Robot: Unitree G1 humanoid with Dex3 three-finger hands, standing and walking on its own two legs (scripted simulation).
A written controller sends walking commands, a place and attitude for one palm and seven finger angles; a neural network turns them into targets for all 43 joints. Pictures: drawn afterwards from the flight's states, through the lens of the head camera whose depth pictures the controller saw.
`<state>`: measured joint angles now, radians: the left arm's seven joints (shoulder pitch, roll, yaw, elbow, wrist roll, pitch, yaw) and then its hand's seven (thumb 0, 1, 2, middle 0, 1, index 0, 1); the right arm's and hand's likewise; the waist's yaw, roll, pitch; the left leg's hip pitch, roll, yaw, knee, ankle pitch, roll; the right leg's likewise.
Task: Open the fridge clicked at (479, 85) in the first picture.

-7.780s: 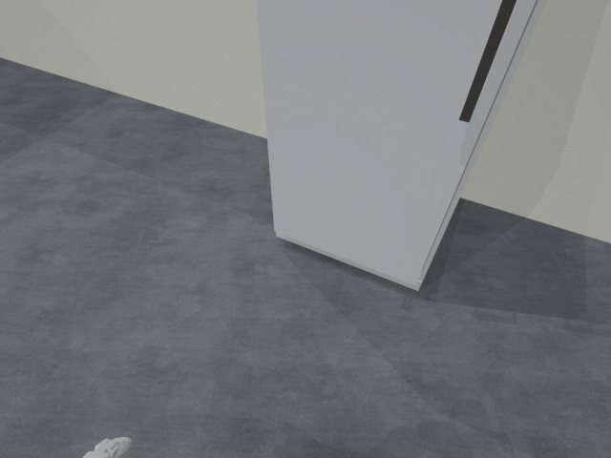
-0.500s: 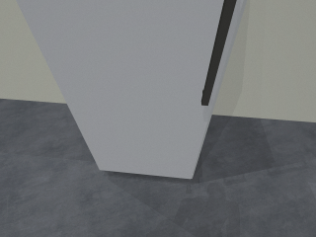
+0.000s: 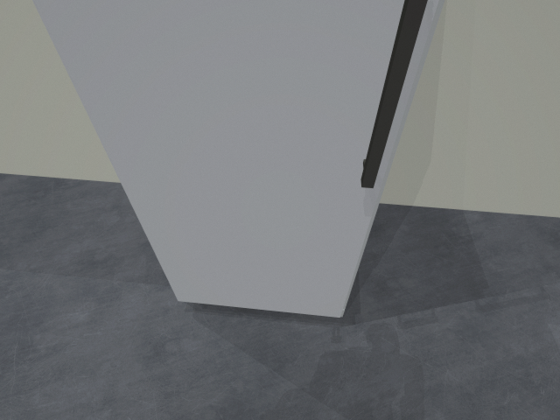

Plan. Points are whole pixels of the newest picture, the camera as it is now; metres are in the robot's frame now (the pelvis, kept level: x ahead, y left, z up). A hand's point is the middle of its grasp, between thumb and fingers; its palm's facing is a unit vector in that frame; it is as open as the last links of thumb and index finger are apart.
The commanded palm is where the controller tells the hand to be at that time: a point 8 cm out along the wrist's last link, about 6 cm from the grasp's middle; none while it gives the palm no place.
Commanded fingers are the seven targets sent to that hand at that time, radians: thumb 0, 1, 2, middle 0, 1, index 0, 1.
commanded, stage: look again from close up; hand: right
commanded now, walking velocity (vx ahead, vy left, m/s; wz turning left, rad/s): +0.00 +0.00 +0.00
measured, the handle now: (391, 77) +0.55 -0.14 +0.23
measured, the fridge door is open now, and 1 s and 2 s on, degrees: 0 0 0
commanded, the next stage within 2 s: shuffle to correct the standing spot in 0.16 s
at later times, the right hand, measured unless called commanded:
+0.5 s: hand out of the picture -0.01 -0.15 -0.19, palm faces +0.07 +0.99 -0.14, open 7.4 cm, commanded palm none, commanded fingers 0.00 -0.90 -0.90 0.20 0.30 0.20 0.30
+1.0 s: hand out of the picture +0.08 -0.15 -0.18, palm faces +0.09 +0.98 -0.19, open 7.4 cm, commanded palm none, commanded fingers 0.00 -0.90 -0.90 0.20 0.30 0.20 0.30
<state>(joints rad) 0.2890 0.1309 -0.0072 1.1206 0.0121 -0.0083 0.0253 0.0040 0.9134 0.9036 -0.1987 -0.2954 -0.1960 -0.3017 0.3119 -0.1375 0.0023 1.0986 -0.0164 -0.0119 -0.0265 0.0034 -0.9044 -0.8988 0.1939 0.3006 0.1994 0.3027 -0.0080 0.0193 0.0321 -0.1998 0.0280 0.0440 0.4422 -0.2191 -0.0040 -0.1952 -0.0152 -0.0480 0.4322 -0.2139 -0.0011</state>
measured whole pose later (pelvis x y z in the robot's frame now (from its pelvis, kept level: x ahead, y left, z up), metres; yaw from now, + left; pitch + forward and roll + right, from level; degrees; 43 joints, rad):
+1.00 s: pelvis +0.10 +0.02 +0.00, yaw -2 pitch +0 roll -1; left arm 0.26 0.13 0.03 1.07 0.01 -0.01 0.06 0.01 0.92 0.90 -0.20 -0.30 -0.20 -0.30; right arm 0.30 -0.13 -0.04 1.06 -0.03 0.02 -0.04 0.01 -0.91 -0.90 0.20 0.30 0.20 0.30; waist -0.01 0.02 0.08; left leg -0.23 0.04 0.10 0.59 -0.32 -0.01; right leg -0.12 -0.04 -0.08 0.52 -0.30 -0.02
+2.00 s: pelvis +0.04 +0.00 -0.01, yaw -2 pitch -4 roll +1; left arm 0.31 0.17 0.01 1.02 0.02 0.00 0.02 0.00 0.91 0.90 -0.20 -0.30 -0.20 -0.30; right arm 0.32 -0.21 0.00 1.01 -0.02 -0.01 -0.04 0.01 -0.90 -0.90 0.19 0.30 0.20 0.30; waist 0.00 0.00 -0.02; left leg -0.20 0.04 0.11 0.50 -0.24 0.01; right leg -0.23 -0.02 -0.12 0.52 -0.24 -0.05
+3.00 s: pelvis +0.03 -0.02 +0.00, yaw -3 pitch -1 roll +0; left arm 0.28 0.17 0.02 1.07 0.01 0.01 0.01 0.00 0.91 0.90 -0.20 -0.30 -0.20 -0.30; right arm 0.35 -0.16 0.00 1.06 -0.03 -0.01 -0.03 0.00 -0.90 -0.90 0.19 0.30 0.20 0.30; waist 0.00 0.00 0.02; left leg -0.24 0.05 0.07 0.45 -0.18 -0.02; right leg -0.25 0.03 -0.12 0.44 -0.17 -0.07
